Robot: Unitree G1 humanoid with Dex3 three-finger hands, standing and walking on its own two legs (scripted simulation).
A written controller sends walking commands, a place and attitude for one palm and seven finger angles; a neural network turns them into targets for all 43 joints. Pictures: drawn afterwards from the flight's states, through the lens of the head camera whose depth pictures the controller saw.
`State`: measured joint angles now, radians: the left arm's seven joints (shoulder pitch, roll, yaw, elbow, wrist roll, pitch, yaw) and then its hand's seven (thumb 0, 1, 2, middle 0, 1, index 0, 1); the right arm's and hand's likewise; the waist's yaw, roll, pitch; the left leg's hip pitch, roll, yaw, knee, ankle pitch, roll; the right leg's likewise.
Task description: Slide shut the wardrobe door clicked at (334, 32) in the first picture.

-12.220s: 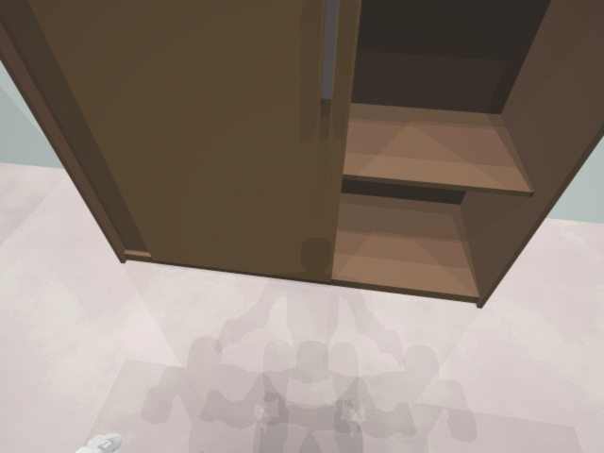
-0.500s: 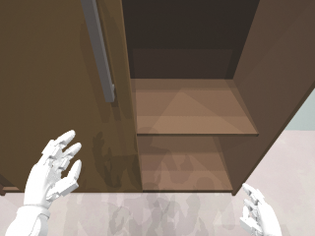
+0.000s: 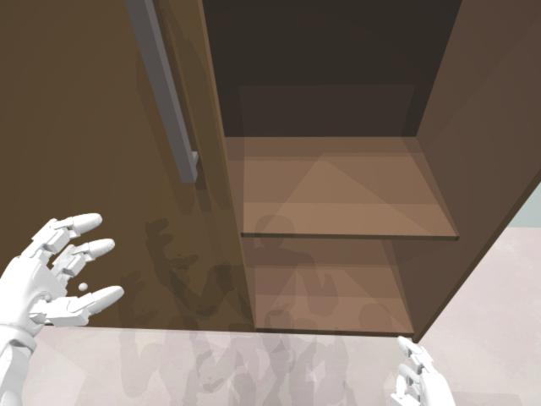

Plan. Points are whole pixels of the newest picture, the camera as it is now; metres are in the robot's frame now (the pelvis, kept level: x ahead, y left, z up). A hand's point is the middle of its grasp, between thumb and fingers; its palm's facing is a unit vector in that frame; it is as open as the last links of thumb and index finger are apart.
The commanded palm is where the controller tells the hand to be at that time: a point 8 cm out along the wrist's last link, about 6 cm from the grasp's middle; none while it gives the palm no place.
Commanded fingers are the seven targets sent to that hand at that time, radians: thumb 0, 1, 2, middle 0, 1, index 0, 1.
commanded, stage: raise the hand with hooked fingers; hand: left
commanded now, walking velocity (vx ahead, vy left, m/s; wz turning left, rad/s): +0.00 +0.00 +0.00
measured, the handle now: (171, 91) +0.48 +0.17 +0.25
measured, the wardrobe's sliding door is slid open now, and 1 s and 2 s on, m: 0.57 0.57 0.57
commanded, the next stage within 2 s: move the hooked fingers beside the handle in 1.26 s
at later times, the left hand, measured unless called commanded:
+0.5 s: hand out of the picture +0.25 +0.33 +0.22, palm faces +0.10 -0.99 -0.12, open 13.7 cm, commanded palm +0.21 +0.37 +0.22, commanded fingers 0.00 -0.50 0.30 -0.30 -1.20 -0.30 -1.20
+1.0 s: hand out of the picture +0.25 +0.35 +0.26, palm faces +0.02 -0.99 -0.15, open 14.0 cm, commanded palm +0.21 +0.40 +0.27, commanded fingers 0.00 -0.50 0.30 -0.30 -1.20 -0.30 -1.20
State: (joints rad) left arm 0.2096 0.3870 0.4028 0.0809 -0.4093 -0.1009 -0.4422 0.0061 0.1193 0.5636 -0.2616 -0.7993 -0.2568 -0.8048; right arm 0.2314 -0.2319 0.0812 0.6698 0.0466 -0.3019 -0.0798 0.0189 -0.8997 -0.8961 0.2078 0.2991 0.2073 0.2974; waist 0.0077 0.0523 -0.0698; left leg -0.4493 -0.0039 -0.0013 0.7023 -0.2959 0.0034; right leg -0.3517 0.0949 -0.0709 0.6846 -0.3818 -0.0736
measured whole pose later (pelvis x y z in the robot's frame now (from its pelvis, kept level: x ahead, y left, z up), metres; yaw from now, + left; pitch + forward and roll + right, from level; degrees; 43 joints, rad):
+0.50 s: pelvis -0.01 +0.06 +0.02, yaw +2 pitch -3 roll -2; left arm -0.07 0.47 0.44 -0.02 -0.37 0.14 -0.40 -0.01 -0.44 0.33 -0.30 -1.15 -0.30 -1.16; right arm 0.15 -0.26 0.10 0.68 0.07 -0.34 -0.10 0.02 -0.90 -0.90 0.20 0.30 0.20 0.30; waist 0.07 0.06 -0.03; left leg -0.26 -0.07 -0.02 0.52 -0.20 0.08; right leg -0.14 0.04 -0.07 0.47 -0.28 -0.03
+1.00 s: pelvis -0.01 +0.07 +0.02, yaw +3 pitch -3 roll -1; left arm -0.22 0.56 0.47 -0.01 -0.34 0.37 -0.50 -0.01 -0.50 0.30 -0.30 -1.20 -0.30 -1.20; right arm 0.15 -0.29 0.11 0.66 0.09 -0.20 -0.06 0.02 -0.90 -0.90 0.21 0.30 0.20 0.30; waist 0.06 0.06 -0.03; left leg -0.23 -0.10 -0.02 0.43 -0.15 0.09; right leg -0.12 0.01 -0.07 0.42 -0.25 -0.02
